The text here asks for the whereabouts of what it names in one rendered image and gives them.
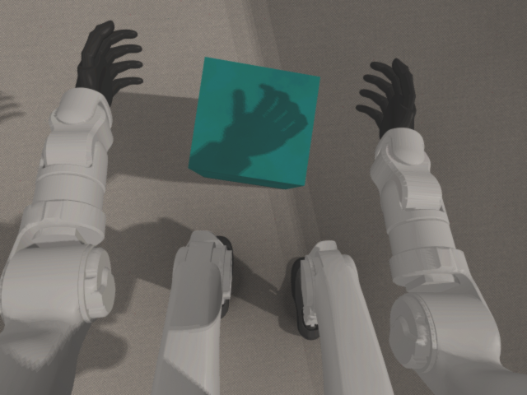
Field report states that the left robot upper arm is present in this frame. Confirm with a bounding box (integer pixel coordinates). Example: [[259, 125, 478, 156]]
[[0, 244, 115, 395]]

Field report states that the left robot forearm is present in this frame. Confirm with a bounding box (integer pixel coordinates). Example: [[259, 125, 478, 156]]
[[0, 87, 114, 323]]

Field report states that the right robot forearm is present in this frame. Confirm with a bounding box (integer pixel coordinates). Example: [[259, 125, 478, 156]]
[[370, 128, 501, 354]]

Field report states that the right robot thigh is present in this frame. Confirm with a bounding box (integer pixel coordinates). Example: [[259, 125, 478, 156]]
[[301, 249, 394, 395]]

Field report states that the right robot hand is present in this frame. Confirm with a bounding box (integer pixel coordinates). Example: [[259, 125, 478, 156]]
[[356, 58, 417, 139]]

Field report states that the left robot foot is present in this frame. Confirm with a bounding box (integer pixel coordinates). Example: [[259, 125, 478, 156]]
[[217, 236, 233, 318]]

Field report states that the carton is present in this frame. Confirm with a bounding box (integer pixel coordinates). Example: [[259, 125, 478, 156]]
[[189, 57, 320, 189]]

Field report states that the left robot hand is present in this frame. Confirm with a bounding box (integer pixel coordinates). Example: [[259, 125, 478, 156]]
[[75, 21, 143, 106]]

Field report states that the right robot upper arm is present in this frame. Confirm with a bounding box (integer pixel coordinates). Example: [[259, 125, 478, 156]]
[[389, 292, 527, 395]]

